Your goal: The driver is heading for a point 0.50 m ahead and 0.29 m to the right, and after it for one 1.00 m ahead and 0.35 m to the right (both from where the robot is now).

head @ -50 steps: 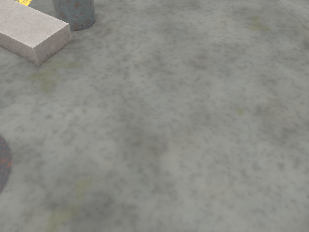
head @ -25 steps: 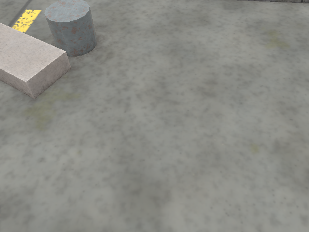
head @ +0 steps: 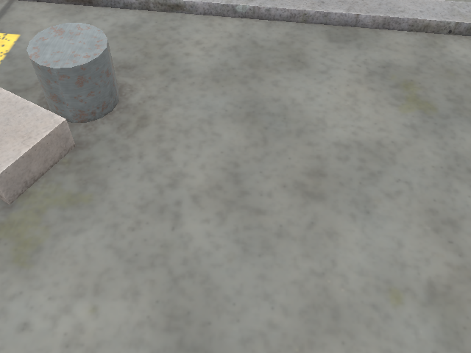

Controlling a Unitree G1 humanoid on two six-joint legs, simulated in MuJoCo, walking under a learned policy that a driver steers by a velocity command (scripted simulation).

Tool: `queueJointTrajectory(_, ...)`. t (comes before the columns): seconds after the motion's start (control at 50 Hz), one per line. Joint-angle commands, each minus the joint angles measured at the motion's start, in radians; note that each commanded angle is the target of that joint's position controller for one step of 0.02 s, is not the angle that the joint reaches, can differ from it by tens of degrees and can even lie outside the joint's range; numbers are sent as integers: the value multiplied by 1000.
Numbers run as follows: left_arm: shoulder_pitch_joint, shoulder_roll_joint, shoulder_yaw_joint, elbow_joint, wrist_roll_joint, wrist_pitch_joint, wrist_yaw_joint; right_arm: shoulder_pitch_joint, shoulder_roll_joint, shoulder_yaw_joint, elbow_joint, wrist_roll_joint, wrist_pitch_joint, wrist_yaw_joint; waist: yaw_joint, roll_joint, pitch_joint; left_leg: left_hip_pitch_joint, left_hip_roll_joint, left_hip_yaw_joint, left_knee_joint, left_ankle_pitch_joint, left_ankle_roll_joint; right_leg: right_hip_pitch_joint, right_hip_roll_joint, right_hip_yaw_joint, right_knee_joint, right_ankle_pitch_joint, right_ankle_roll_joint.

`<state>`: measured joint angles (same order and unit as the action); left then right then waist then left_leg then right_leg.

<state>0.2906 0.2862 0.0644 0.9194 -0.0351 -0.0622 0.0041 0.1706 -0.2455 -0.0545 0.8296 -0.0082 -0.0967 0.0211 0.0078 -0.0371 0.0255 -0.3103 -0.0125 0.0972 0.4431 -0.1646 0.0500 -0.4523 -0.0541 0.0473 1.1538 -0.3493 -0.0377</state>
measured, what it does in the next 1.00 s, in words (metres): walks ahead, turning right: right foot, then left foot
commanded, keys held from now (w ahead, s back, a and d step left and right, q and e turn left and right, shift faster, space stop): w+e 0.66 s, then e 0.14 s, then no key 0.20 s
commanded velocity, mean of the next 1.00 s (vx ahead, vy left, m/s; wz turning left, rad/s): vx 0.42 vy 0.00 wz -0.49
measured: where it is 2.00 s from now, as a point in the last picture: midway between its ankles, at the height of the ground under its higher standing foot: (300, 321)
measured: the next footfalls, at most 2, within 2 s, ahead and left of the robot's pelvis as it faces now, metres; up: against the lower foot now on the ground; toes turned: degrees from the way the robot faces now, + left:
right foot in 0.40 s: +0.36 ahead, -0.17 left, +0.00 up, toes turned -16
left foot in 0.86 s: +0.69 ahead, -0.10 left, +0.00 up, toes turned -33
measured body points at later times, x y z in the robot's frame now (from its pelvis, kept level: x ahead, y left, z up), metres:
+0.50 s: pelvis +0.27 -0.08 -0.01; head +0.30 -0.09 +0.43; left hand +0.48 +0.15 -0.12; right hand +0.28 -0.37 -0.14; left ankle +0.15 +0.10 -0.63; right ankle +0.32 -0.16 -0.74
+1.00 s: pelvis +0.51 -0.12 -0.01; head +0.54 -0.13 +0.44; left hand +0.74 +0.08 -0.13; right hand +0.55 -0.43 -0.10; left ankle +0.65 -0.08 -0.74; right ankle +0.37 -0.18 -0.65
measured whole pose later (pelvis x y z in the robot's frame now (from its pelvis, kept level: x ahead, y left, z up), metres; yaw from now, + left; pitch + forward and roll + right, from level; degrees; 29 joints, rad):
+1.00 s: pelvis +0.51 -0.12 -0.01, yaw -32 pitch +2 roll +1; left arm 0.26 0.30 0.07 0.72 -0.01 0.03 0.04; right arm 0.05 -0.24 -0.04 0.73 -0.02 -0.06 0.01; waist 0.02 -0.02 0.05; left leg -0.44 -0.03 0.00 0.50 -0.09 0.03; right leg -0.44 0.07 0.12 1.19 -0.56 0.04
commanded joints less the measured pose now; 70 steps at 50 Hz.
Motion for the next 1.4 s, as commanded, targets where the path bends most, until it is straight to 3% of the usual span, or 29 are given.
queueJointTrajectory(0.02,25,54,24,-54,-3,14,4,14,-94,-25,-25,-8,-24,-5,1,134,-50,168,278,-240,-289,90,136,-168,-88,63,0,94,5)
queueJointTrajectory(0.18,-161,20,18,-128,16,20,-22,56,-148,-42,20,-7,-17,-38,-35,85,28,203,245,25,-334,238,103,-230,-66,4,-354,426,22)
queueJointTrajectory(0.28,-301,9,5,-209,16,21,-52,139,-181,-56,56,14,16,-45,-81,73,75,383,302,82,-271,341,95,-284,-46,-68,-489,347,-12)
queueJointTrajectory(0.34,-263,46,23,-234,14,27,-64,111,-219,-68,48,28,38,-51,-28,118,20,438,314,121,-119,744,66,-156,25,-146,-507,198,-63)
queueJointTrajectory(0.38,-59,114,62,-196,8,31,-59,74,-240,-72,38,35,53,-56,96,130,-92,390,281,150,173,927,31,125,106,-185,-562,178,-118)
queueJointTrajectory(0.4,110,188,99,-152,8,36,-42,71,-225,-65,26,28,49,-58,174,73,-179,198,238,154,441,721,-13,423,88,-88,-616,220,-163)
queueJointTrajectory(0.42,131,299,119,-140,1,38,-25,138,-78,-23,-23,-16,27,-46,80,-195,-232,-251,60,120,804,-176,-77,748,-162,401,-663,159,-311)
queueJointTrajectory(0.44,139,271,101,-179,14,21,-31,101,-96,-13,-51,15,-21,-30,93,-159,-395,-426,-43,-137,989,-443,-80,875,-290,810,-840,33,-429)
queueJointTrajectory(0.46,117,199,80,-177,23,8,-33,-4,-151,-27,-79,54,-50,-17,124,-83,-293,-526,20,-196,987,-360,-52,829,-263,684,-869,81,-367)
queueJointTrajectory(0.48,64,156,69,-182,17,-1,-32,-30,-149,-23,-84,54,-64,-16,91,-25,-197,-514,68,-190,903,-272,-30,693,-217,538,-861,149,-323)
queueJointTrajectory(0.52,-61,90,47,-215,22,-7,-29,-21,-168,-39,-66,11,-55,-28,9,29,-106,-372,126,-189,743,-184,-39,435,-146,371,-886,335,-274)
queueJointTrajectory(0.58,-61,116,49,-227,21,-11,-14,-10,-141,-40,-78,-3,-18,-28,-26,25,-72,-304,130,-168,610,-136,-80,293,-117,303,-929,447,-275)
queueJointTrajectory(0.7,19,154,61,-214,16,9,15,-217,-87,-16,-149,-4,-14,-21,42,-34,-15,-210,30,-124,172,230,-112,172,-6,175,-886,490,-179)
queueJointTrajectory(0.78,69,141,61,-201,10,38,25,-247,-120,-27,-182,5,-16,-8,53,-67,-56,-150,-25,-153,56,238,-91,258,-20,265,-755,500,-130)
queueJointTrajectory(0.84,6,121,56,-235,16,47,39,-137,-154,-41,-155,-7,-31,-4,-13,-90,-102,-47,-14,-150,-33,252,-42,331,-14,311,-587,552,-89)
queueJointTrajectory(0.86,-3,87,45,-254,23,43,38,-65,-183,-47,-147,-27,-38,-8,-43,-62,-177,115,59,-183,-38,436,1,293,38,277,-449,527,-50)
queueJointTrajectory(0.88,51,32,25,-275,46,38,37,28,-235,-52,-146,-50,-37,-13,-46,112,-312,404,271,-372,58,876,95,111,128,195,-165,108,4)
queueJointTrajectory(0.9,255,42,18,-260,22,34,28,72,-237,-55,-121,-37,-17,-4,19,367,-466,617,483,-711,42,874,294,-93,205,161,78,-417,52)
queueJointTrajectory(0.92,264,140,35,-222,13,45,25,25,-183,-45,-146,-2,0,-3,9,239,-433,539,459,-742,-5,528,285,-147,127,186,182,-343,76)
queueJointTrajectory(0.94,132,172,45,-234,9,64,28,-26,-126,-27,-164,-1,15,-8,-24,160,-296,422,387,-605,-31,357,236,-192,101,140,207,-269,95)
queueJointTrajectory(0.96,63,163,45,-242,15,83,36,-71,-100,-10,-164,-9,29,-9,-19,102,-214,289,332,-520,-65,251,205,-183,76,111,170,-222,102)
queueJointTrajectory(1.0,33,114,36,-258,26,106,39,-132,-98,-1,-152,-21,44,-10,25,129,-109,51,247,-395,-134,180,167,-61,35,82,4,-169,102)
queueJointTrajectory(1.06,50,38,9,-245,38,94,38,-141,-121,-11,-129,-19,47,-10,31,182,-136,-7,193,-271,-138,333,169,103,33,6,-273,-114,100)
queueJointTrajectory(1.16,24,55,9,-228,43,94,21,-119,-130,-6,-105,7,69,-15,37,162,-158,-23,196,-270,-117,13,138,303,51,-33,-622,162,53)
queueJointTrajectory(1.2,-25,106,12,-264,69,96,25,-68,-77,17,-84,-5,64,-6,14,71,-118,-120,130,-228,-72,-237,22,378,-65,108,-730,226,-9)
queueJointTrajectory(1.22,-73,159,23,-263,63,99,27,-16,-73,15,-81,-14,60,0,-57,-71,-81,-86,41,-131,-40,-249,-30,257,-101,150,-738,81,-53)
queueJointTrajectory(1.24,-86,92,9,-258,64,93,21,-47,-77,16,-74,-21,61,-3,-35,-94,-67,30,32,-102,-4,-156,-59,135,-74,139,-781,-111,-52)
queueJointTrajectory(1.3,-104,66,-2,-254,66,66,14,-44,-97,10,-50,-15,70,-15,-30,-73,0,50,43,-117,11,-78,-49,92,-25,97,-773,-68,1)
queueJointTrajectory(1.4,-59,64,-3,-237,51,52,23,-32,-89,12,-15,-7,62,-17,-17,2,-39,57,53,-123,20,22,-42,179,-11,76,-698,162,1)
